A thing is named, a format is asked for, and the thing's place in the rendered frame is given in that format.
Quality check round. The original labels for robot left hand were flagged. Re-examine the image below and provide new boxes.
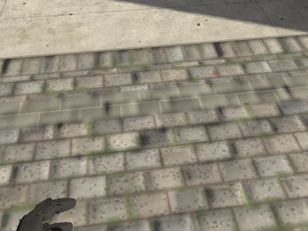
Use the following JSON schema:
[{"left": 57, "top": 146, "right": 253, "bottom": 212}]
[{"left": 16, "top": 197, "right": 77, "bottom": 231}]

